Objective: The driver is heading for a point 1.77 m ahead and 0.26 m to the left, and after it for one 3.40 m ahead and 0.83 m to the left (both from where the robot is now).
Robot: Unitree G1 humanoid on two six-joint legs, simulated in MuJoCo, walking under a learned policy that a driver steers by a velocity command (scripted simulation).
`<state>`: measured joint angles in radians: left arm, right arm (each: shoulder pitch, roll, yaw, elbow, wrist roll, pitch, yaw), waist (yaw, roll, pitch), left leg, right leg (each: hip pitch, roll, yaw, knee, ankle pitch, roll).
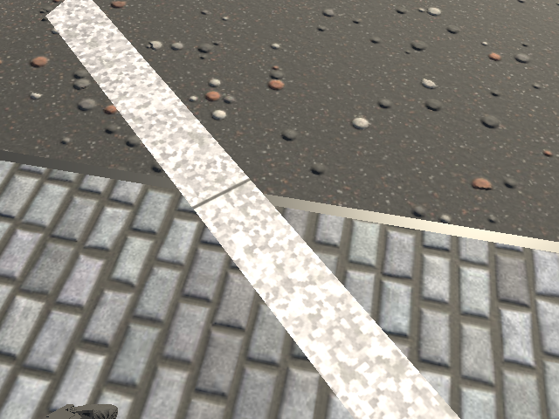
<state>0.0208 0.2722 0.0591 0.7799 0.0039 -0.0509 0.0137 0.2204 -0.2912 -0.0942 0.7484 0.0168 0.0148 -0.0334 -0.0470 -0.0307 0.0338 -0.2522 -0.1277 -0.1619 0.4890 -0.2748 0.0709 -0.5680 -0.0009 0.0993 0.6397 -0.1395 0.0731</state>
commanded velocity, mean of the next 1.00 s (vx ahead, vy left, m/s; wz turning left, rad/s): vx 0.02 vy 0.00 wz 0.34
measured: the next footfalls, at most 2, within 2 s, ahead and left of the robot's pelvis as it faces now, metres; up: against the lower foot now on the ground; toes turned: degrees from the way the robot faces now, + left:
right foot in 0.06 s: +0.16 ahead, -0.13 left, +0.00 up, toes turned +7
left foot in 0.48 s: +0.06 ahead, +0.13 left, +0.00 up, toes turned +17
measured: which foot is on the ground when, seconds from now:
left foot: down 0.00-0.06, up 0.08-0.46, down 0.48-1.00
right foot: up 0.00-0.04, down 0.06-0.48, up 0.50-0.82, down 0.84-1.00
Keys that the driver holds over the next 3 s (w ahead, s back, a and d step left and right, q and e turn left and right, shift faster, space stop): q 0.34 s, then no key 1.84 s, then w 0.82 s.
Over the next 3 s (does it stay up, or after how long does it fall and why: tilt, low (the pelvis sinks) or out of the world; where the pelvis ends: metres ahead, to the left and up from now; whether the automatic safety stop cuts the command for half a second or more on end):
stays up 0.34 0.11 -0.01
